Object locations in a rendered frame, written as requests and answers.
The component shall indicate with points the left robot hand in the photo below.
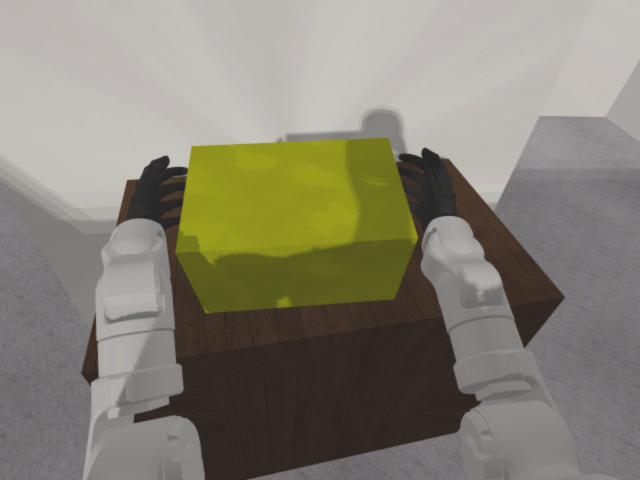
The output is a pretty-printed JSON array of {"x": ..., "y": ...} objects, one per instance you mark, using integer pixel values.
[{"x": 145, "y": 203}]

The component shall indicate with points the right robot hand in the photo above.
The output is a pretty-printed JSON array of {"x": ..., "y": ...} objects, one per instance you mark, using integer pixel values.
[{"x": 437, "y": 197}]

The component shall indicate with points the robot left forearm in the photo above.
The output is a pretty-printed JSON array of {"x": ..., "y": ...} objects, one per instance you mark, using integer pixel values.
[{"x": 134, "y": 327}]

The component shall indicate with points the carton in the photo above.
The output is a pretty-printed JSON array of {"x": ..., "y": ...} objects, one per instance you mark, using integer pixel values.
[{"x": 287, "y": 224}]

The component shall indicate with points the robot right upper arm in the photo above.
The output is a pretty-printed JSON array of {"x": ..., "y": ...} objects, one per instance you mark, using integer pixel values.
[{"x": 518, "y": 441}]

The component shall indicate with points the robot left upper arm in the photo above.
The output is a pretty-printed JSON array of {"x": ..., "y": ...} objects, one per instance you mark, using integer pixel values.
[{"x": 166, "y": 448}]

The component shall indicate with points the pedestal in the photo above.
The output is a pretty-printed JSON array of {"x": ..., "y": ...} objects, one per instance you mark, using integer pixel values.
[{"x": 271, "y": 390}]

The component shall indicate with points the robot right forearm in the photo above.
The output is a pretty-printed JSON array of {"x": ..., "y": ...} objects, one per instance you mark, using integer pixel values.
[{"x": 490, "y": 358}]

